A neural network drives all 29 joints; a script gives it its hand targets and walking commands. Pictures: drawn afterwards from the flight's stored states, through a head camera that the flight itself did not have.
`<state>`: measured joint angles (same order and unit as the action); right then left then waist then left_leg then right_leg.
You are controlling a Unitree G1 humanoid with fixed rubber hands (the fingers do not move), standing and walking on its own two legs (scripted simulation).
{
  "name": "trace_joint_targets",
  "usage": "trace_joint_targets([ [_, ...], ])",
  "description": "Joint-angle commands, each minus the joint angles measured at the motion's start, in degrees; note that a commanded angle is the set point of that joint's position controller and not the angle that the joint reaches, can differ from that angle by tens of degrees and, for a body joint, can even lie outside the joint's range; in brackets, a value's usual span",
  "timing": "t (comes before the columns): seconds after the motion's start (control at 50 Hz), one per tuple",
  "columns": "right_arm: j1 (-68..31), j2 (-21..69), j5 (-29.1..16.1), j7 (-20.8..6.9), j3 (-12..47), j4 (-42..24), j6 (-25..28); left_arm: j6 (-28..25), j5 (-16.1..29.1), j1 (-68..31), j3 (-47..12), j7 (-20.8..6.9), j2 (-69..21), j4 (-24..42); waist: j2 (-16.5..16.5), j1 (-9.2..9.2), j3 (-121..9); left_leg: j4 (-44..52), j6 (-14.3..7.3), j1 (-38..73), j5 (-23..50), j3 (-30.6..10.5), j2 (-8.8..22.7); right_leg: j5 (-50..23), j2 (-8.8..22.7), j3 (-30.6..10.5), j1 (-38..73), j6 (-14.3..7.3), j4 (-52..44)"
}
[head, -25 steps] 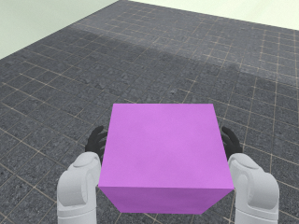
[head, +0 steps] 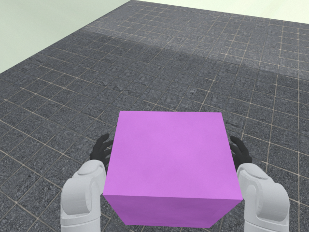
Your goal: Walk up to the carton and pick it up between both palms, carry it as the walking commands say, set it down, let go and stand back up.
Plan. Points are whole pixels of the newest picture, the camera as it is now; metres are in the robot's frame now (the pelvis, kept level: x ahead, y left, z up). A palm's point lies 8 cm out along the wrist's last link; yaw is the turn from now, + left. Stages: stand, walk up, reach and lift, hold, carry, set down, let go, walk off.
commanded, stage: carry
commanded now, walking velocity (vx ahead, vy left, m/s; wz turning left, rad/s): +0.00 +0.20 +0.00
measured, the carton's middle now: (168, 174) +0.26 -0.01 +0.02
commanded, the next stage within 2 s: none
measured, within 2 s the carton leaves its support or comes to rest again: neither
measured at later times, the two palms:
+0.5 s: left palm (39, 184) +0.21 +0.27 +0.08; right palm (190, 188) +0.20 -0.06 +0.08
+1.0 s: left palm (42, 189) +0.20 +0.26 +0.08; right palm (196, 190) +0.19 -0.07 +0.08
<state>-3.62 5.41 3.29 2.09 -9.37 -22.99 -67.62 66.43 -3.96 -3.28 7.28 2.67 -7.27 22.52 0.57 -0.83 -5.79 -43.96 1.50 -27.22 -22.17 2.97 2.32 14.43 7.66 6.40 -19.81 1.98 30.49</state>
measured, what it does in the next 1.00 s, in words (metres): steps to the left: left foot, then right foot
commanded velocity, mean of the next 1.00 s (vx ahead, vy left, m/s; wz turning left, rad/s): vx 0.00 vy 0.01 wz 0.00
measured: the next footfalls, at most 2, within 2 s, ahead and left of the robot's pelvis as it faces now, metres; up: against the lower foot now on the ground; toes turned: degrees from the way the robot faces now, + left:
left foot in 0.06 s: +0.05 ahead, +0.18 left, +0.00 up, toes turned -10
right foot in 0.36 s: -0.01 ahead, -0.01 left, +0.00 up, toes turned -5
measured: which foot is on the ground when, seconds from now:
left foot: up 0.00-0.04, down 0.06-1.00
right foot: down 0.00-0.08, up 0.10-0.34, down 0.36-1.00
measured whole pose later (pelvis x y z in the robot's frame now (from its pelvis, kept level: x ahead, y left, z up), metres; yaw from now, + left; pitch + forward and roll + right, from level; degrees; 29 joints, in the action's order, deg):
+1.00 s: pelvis -0.05 +0.10 +0.00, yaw -1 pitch +4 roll +0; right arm -4.7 6.7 4.4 1.9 -10.4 -20.3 -68.4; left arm 68.2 -4.0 -4.9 8.6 3.1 -7.3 20.2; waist -0.1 0.6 -7.9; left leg -25.3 -4.7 -22.4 -7.1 7.9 -0.8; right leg 14.6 1.3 5.9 -17.8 -0.7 28.6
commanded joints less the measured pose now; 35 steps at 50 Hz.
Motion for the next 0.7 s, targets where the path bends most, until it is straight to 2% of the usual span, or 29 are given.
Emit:
trace_joint_targets([
  [0.0, -27.07, 44.84, -20.41, -12.77, 44.98, -5.18, 0.24, 0.67, 18.87, -23.33, -41.75, -12.22, -44.02, 5.97, 13.49, 1.61, -13.33, 11.92, 0.00, 4.24, 2.21, 5.11, -2.01, -31.44, 10.82, -6.50, 12.53, -7.21, -3.67],
  [0.02, -26.50, 44.89, -20.22, -12.82, 44.72, -4.80, 0.06, 0.74, 18.67, -23.45, -42.04, -12.15, -43.93, 6.01, 12.77, 1.36, -13.56, 18.96, -0.31, 8.38, 6.23, 6.57, -2.43, -28.40, 9.42, -5.32, 11.27, -5.23, -1.47],
  [0.04, -26.19, 44.81, -19.90, -12.87, 44.24, -4.42, -0.08, 0.68, 18.27, -23.39, -42.35, -12.07, -43.82, 5.83, 10.29, 1.44, -13.92, 22.91, -0.72, 14.19, 9.21, 5.36, -0.88, -24.25, 8.16, -4.40, 7.69, -3.15, 1.20],
  [0.06, -25.53, 44.83, -19.68, -13.13, 43.45, -3.80, -0.17, 0.73, 17.86, -23.97, -42.58, -12.01, -43.27, 5.56, 3.86, 1.18, -14.85, 25.63, -1.31, 20.78, 15.93, -1.71, 5.14, -12.65, 5.07, -2.17, 2.14, -0.62, 7.32],
  [0.08, -24.47, 44.10, -18.85, -13.24, 42.33, -2.12, 0.28, 1.01, 18.09, -24.81, -42.85, -12.29, -44.16, 6.15, -13.63, 0.82, -14.51, 25.17, -6.33, 23.30, 32.26, -13.88, 14.65, 9.86, -2.20, 2.20, -8.51, 3.18, 13.18],
  [0.1, -24.24, 45.03, -18.69, -13.21, 42.49, -2.43, 0.33, 0.99, 18.73, -25.91, -43.34, -12.73, -45.08, 4.86, -17.05, 0.28, -15.06, 23.06, -9.54, 21.96, 36.28, -13.78, 15.44, 22.16, -2.37, -1.43, -9.70, 2.26, 20.40],
  [0.12, -25.33, 45.73, -18.64, -13.11, 42.76, -3.16, 0.41, 0.72, 19.40, -27.66, -43.51, -13.09, -45.32, 4.34, -13.71, 0.40, -15.48, 21.82, -10.47, 21.71, 36.95, -12.59, 15.11, 22.36, -2.73, -3.21, -11.16, 1.13, 25.23],
  [0.14, -25.82, 46.58, -18.31, -13.07, 42.59, -3.54, 0.67, 0.49, 20.43, -29.00, -43.94, -13.37, -45.84, 4.43, -10.50, 0.60, -15.48, 21.83, -10.63, 20.32, 33.62, -10.94, 14.61, 20.24, -2.45, -3.76, -11.45, 0.39, 28.00],
  [0.18, -27.44, 47.40, -18.31, -12.90, 42.13, -4.35, 1.36, 0.00, 22.19, -32.28, -44.99, -13.40, -46.64, 6.75, -8.91, 0.83, -15.65, 22.28, -10.09, 18.93, 26.84, -8.82, 12.95, 15.38, -2.59, -3.70, -11.62, -0.09, 27.30],
  [0.24, -26.36, 46.21, -17.71, -12.36, 41.64, -4.56, 1.62, 0.28, 22.77, -30.73, -45.08, -13.16, -46.62, 6.63, -8.29, 0.86, -16.20, 24.00, -9.38, 17.33, 20.22, -9.47, 12.60, 13.16, -4.20, -3.16, -6.80, -0.74, 18.47],
  [0.28, -25.09, 45.42, -17.28, -12.10, 41.50, -3.94, 1.39, 0.70, 22.55, -29.42, -44.60, -13.16, -45.99, 5.88, -8.18, 0.83, -16.12, 24.91, -8.93, 16.80, 16.45, -10.64, 12.95, 12.18, -5.14, -2.79, -2.62, -1.53, 9.82],
  [0.3, -24.89, 45.15, -17.18, -12.03, 41.42, -3.59, 1.24, 0.90, 22.26, -28.68, -44.26, -13.21, -45.80, 5.15, -7.68, 1.10, -15.95, 24.69, -8.37, 16.47, 15.53, -10.58, 12.71, 9.19, -5.35, -2.35, 0.23, -1.85, 3.53],
  [0.32, -24.82, 44.84, -17.09, -12.03, 41.21, -2.90, 1.08, 1.03, 21.90, -27.98, -43.90, -13.29, -45.76, 4.30, -6.31, 1.56, -15.42, 24.04, -7.03, 15.14, 14.80, -9.75, 11.92, 2.82, -4.78, -2.18, 4.52, -1.79, -5.20],
  [0.34, -24.82, 44.56, -16.94, -12.12, 41.00, -1.83, 1.01, 1.08, 21.49, -28.01, -43.48, -13.39, -45.72, 3.39, -5.41, 1.27, -14.79, 23.65, -5.07, 12.79, 14.86, -9.83, 11.17, 0.09, -2.73, -3.96, 8.47, -1.65, -8.27],
  [0.36, -25.18, 44.38, -16.63, -12.20, 40.95, -0.43, 0.99, 1.11, 21.07, -28.44, -43.13, -13.53, -45.68, 2.56, -3.51, 0.98, -14.82, 22.79, -3.34, 10.39, 15.44, -9.91, 10.51, -0.94, 1.22, -7.21, 11.11, -2.13, -7.91],
  [0.38, -26.46, 44.76, -16.57, -12.55, 42.27, -1.85, 0.92, 0.75, 19.74, -26.54, -42.73, -13.53, -46.15, 1.35, 1.85, 0.49, -13.01, 23.93, -2.06, 11.50, 15.25, -7.21, 7.52, 0.37, 2.39, -8.32, 6.19, -2.80, -5.12],
  [0.42, -30.23, 45.22, -18.17, -13.01, 43.35, -3.25, 0.65, 0.65, 19.45, -28.14, -42.29, -13.25, -46.80, 2.01, 2.20, 0.72, -12.08, 23.68, -3.00, 13.24, 12.06, -6.81, 7.07, 2.94, 0.90, -6.49, 3.37, -2.00, -5.57],
  [0.48, -31.05, 45.01, -19.14, -13.36, 43.18, -2.80, -0.06, 1.19, 18.70, -28.67, -41.70, -12.63, -46.85, 2.22, -0.99, 0.96, -11.25, 28.01, -2.63, 11.63, 5.45, -9.45, 8.30, 5.17, -1.22, -4.75, 3.36, -1.35, -3.96],
  [0.54, -30.39, 45.02, -19.43, -13.56, 42.84, -1.84, -0.40, 1.61, 18.84, -29.36, -41.97, -12.37, -46.96, 2.33, -3.07, 1.03, -11.43, 31.11, -2.38, 10.79, 0.33, -10.45, 9.21, 5.83, -2.25, -4.01, 3.94, -1.61, -2.86],
  [0.68, -30.04, 45.34, -19.15, -13.24, 42.29, -1.74, -0.64, 2.05, 19.90, -30.46, -42.77, -12.50, -47.33, 2.36, -3.47, 1.05, -12.36, 31.66, -2.78, 11.75, -1.27, -9.06, 9.08, 5.23, -2.92, -3.59, 3.79, -2.37, -3.67],
])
